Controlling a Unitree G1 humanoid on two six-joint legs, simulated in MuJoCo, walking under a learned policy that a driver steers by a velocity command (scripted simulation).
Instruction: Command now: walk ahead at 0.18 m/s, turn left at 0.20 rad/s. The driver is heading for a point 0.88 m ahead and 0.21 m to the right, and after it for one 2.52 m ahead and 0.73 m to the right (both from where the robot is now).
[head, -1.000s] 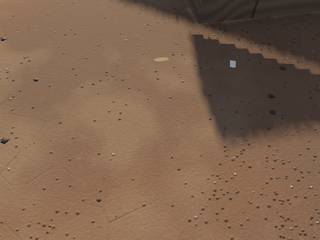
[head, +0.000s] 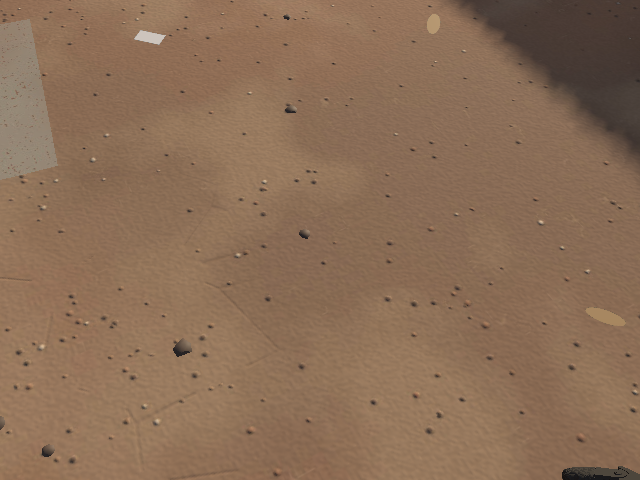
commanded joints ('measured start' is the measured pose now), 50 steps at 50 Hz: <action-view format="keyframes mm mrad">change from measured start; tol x8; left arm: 1 95 95 25 -24 8 24 20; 16 -93 90 20 -29 30 42 20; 50 -79 42 0 174 23 51 35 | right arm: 1 25 -131 -39 -26 -15 -18 -5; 12 -11 -80 -11 99 -9 2 -26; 15 158 -34 0 148 -22 0 -28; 18 46 -81 -9 155 -12 25 -47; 50 51 -79 -4 423 0 35 -69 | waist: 1 16 82 -224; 12 14 105 -168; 16 -68 -148 -136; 28 -17 5 -143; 50 -23 13 -85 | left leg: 1 188 266 -213 -191 596 207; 5 117 227 -122 -220 513 191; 11 121 225 -168 -218 95 148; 15 90 41 -73 -102 -201 -18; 17 210 45 -59 -89 -117 -36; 27 254 74 -76 -84 128 -32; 50 250 77 -57 -126 40 -46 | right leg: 1 -31 -40 37 -33 94 19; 11 148 -5 26 -557 315 5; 14 278 -87 119 -771 637 -50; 17 105 -56 107 -793 307 -84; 27 231 -4 44 -723 571 -65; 50 232 34 17 -765 461 -59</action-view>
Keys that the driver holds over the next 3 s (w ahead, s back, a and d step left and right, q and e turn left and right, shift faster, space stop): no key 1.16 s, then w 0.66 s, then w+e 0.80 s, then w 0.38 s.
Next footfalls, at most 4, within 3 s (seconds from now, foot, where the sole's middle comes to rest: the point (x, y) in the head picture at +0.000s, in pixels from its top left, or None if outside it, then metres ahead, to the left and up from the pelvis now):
0.26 right None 0.15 -0.16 -0.77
1.88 left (298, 413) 0.54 0.07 -0.77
2.42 right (426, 305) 0.81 -0.22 -0.77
2.94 left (392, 187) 1.17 -0.15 -0.77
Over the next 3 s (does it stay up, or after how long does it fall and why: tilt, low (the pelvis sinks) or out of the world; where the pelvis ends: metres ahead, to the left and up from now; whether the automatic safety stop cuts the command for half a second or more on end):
stays up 1.00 -0.18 -0.01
